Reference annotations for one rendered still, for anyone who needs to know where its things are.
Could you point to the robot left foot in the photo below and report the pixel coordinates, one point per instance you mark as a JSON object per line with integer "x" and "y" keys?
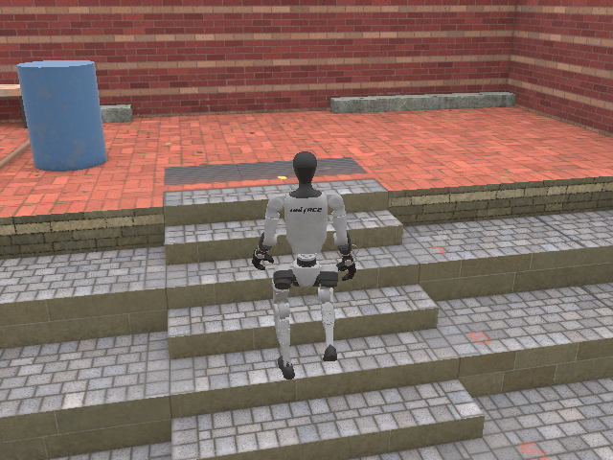
{"x": 288, "y": 371}

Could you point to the robot right upper arm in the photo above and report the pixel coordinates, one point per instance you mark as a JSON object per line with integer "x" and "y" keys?
{"x": 335, "y": 202}

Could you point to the right robot hand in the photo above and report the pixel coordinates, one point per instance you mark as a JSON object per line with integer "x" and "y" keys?
{"x": 342, "y": 267}

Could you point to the left robot shin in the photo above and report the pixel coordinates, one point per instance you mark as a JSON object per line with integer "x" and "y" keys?
{"x": 283, "y": 334}

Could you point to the left robot forearm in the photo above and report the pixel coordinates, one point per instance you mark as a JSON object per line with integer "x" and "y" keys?
{"x": 262, "y": 250}

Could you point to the right robot forearm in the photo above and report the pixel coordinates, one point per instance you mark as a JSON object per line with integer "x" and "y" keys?
{"x": 346, "y": 252}

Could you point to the left robot hand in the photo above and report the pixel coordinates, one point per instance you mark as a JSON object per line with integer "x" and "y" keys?
{"x": 256, "y": 261}

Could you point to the robot left upper arm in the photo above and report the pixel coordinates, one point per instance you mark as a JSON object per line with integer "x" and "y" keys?
{"x": 275, "y": 204}

